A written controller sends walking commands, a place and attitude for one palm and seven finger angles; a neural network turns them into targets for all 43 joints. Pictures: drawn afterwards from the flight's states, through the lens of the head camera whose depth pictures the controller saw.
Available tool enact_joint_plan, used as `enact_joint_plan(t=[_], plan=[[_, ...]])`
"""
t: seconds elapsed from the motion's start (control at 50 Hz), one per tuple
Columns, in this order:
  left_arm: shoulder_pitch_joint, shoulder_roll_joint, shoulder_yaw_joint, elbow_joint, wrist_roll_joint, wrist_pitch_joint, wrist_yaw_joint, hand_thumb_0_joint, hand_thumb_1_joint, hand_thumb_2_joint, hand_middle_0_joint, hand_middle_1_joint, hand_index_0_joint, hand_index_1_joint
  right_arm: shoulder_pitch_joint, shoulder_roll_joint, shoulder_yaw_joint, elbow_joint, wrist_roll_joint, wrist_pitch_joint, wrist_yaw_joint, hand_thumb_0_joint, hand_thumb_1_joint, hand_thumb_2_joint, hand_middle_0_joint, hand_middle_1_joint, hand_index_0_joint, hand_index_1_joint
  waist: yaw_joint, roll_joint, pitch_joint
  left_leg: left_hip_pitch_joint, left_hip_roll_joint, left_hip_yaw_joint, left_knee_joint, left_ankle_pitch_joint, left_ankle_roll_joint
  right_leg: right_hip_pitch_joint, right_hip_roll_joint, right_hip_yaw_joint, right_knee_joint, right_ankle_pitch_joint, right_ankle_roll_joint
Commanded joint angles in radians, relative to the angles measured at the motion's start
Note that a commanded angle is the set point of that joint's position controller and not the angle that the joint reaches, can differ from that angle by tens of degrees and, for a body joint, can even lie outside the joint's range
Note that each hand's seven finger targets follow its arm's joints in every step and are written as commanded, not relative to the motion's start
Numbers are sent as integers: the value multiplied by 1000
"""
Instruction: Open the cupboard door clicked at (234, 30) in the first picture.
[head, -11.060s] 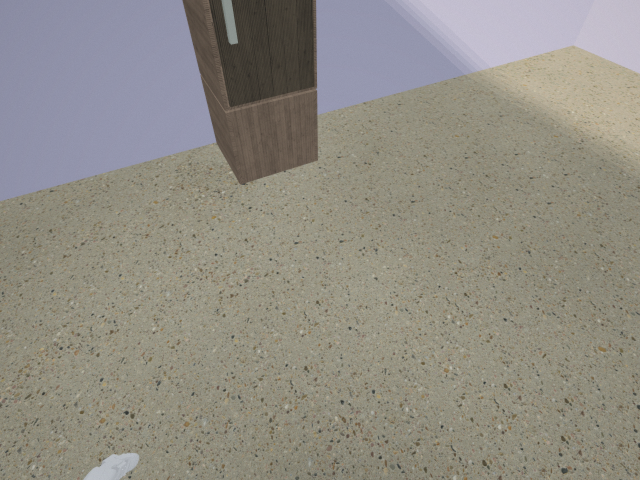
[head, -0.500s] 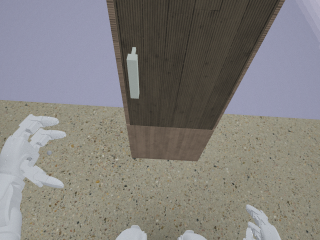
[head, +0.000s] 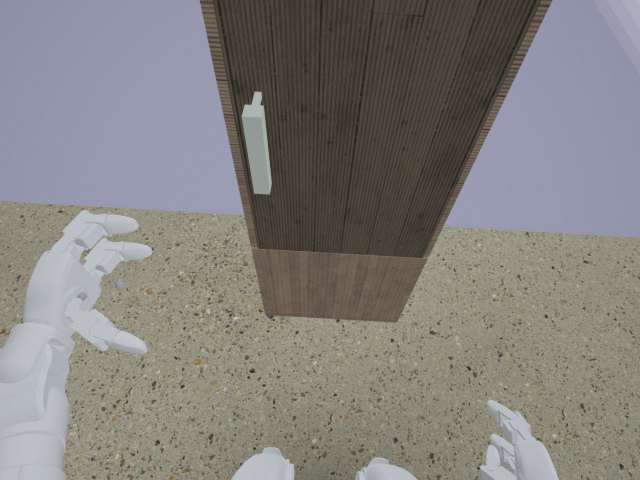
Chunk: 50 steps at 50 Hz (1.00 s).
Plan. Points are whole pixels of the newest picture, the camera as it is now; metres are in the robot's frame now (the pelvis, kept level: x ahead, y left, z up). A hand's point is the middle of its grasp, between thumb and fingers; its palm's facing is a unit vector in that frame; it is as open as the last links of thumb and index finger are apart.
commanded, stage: move the hooked fingers beside the handle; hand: left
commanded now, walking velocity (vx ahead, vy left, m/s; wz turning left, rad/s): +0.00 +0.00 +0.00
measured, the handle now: (260, 144) +0.58 +0.13 +0.05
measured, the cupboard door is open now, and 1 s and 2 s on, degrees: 0 0 0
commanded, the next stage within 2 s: none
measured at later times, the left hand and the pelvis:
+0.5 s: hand (164, 231) +0.40 +0.23 +0.06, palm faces -0.04 -1.00 -0.01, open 14.0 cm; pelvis +0.01 +0.01 +0.00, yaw -1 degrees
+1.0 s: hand (198, 190) +0.48 +0.20 +0.05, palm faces -0.01 -1.00 -0.01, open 14.0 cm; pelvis +0.01 +0.02 -0.01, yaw -2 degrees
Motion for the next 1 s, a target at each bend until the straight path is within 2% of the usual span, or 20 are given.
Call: enact_joint_plan(t=[0.0,0.12,0.22,0.3,0.34,0.42,0.46,0.48,0.52,0.54,0.56,0.62,0.64,0.66,0.72,0.8,0.86,0.92,0.94,0.98], plan=[[-287,256,72,-163,-5,-59,24,0,-500,300,-300,-1200,-300,-1200,17,-143,-66,-122,3,-38,-9,0,-900,-900,200,300,200,300,-16,67,-287,144,11,-62,-154,203,-17,145,-13,125,-137,158,32],[-327,303,118,-76,7,-46,57,0,-500,300,-300,-1200,-300,-1200,37,-148,-67,-121,0,-7,-2,0,-900,-900,200,300,200,300,-3,24,-304,103,10,-51,-146,237,-15,193,-12,136,-129,212,33],[-449,299,96,-28,23,-72,62,0,-500,300,-300,-1200,-300,-1200,60,-147,-68,-105,1,14,-1,0,-900,-900,200,300,200,300,-33,24,-300,86,13,-46,-136,227,-12,177,-10,144,-126,214,36],[-489,250,45,-36,36,-94,60,0,-500,300,-300,-1200,-300,-1200,84,-145,-79,-93,-1,22,4,0,-900,-900,200,300,200,300,-40,80,-366,172,18,-52,-134,299,-16,144,-6,128,-112,268,34],[-494,264,55,-16,38,-96,63,0,-500,300,-300,-1200,-300,-1200,100,-150,-82,-81,-3,29,7,0,-900,-900,200,300,200,300,-39,74,-390,189,22,-60,-131,335,-20,142,-3,121,-102,289,32],[-567,255,42,28,48,-87,88,0,-500,300,-300,-1200,-300,-1200,114,-153,-83,-68,-4,49,9,0,-900,-900,200,300,200,300,-52,48,-360,171,24,-64,-130,340,-20,116,-3,112,-97,288,32],[-568,296,83,75,60,-82,107,0,-500,300,-300,-1200,-300,-1200,121,-157,-84,-67,-5,63,10,0,-900,-900,200,300,200,300,-46,32,-352,145,23,-56,-132,323,-20,125,-4,118,-102,286,36],[-589,284,73,90,65,-82,116,0,-500,300,-300,-1200,-300,-1200,125,-154,-82,-66,-6,68,11,0,-900,-900,200,300,200,300,-51,23,-355,140,22,-57,-132,320,-18,126,-4,118,-99,287,37],[-634,297,77,98,80,-95,131,0,-500,300,-300,-1200,-300,-1200,132,-153,-80,-66,-10,76,13,0,-900,-900,200,300,200,300,-50,47,-361,140,23,-59,-126,333,-20,116,-2,116,-86,290,32],[-663,286,62,117,90,-100,136,0,-500,300,-300,-1200,-300,-1200,136,-152,-80,-60,-10,82,15,0,-900,-900,200,300,200,300,-62,52,-360,160,26,-62,-124,344,-22,93,-1,113,-85,290,34],[-708,288,56,97,95,-115,141,0,-500,300,-300,-1200,-300,-1200,139,-152,-82,-55,-12,84,17,0,-900,-900,200,300,200,300,-61,87,-387,189,28,-68,-120,354,-27,79,-2,113,-79,285,32],[-717,277,44,111,101,-134,148,0,-500,300,-300,-1200,-300,-1200,155,-155,-84,-51,-18,96,23,0,-900,-900,200,300,200,300,-63,112,-438,243,33,-77,-106,419,-34,60,4,108,-70,304,28],[-726,270,41,129,105,-136,150,0,-500,300,-300,-1200,-300,-1200,162,-155,-86,-45,-19,100,25,0,-900,-900,200,300,200,300,-69,87,-448,255,38,-82,-105,427,-37,51,5,102,-68,303,31],[-729,247,18,152,107,-134,149,0,-500,300,-300,-1200,-300,-1200,160,-155,-85,-43,-16,105,28,0,-900,-900,200,300,200,300,-71,105,-427,253,38,-82,-107,425,-40,33,5,100,-71,293,30],[-786,237,4,226,111,-124,155,0,-500,300,-300,-1200,-300,-1200,173,-162,-84,-33,-16,122,28,0,-900,-900,200,300,200,300,-90,40,-389,211,39,-90,-104,387,-33,13,8,95,-69,272,30],[-884,227,-9,306,134,-122,181,0,-500,300,-300,-1200,-300,-1200,182,-163,-82,-23,-20,142,33,0,-900,-900,200,300,200,300,-99,74,-353,203,39,-102,-110,319,-38,-57,5,87,-66,205,29],[-953,277,25,308,150,-154,209,0,-500,300,-300,-1200,-300,-1200,197,-168,-82,-18,-29,153,35,0,-900,-900,200,300,200,300,-104,60,-425,213,38,-105,-92,336,-36,-45,8,94,-53,216,30],[-1019,300,36,294,167,-190,231,0,-500,300,-300,-1200,-300,-1200,213,-167,-81,-8,-38,160,40,0,-900,-900,200,300,200,300,-107,105,-488,256,42,-117,-72,411,-46,-57,10,92,-29,247,27],[-1024,280,20,299,173,-196,233,0,-500,300,-300,-1200,-300,-1200,217,-163,-82,-5,-39,164,45,0,-900,-900,200,300,200,300,-109,133,-508,282,43,-113,-67,432,-49,-67,12,93,-30,254,29],[-996,299,41,339,180,-195,240,0,-500,300,-300,-1200,-300,-1200,224,-168,-83,0,-43,176,49,0,-900,-900,200,300,200,300,-102,130,-502,279,46,-116,-66,452,-55,-70,13,88,-28,256,28]])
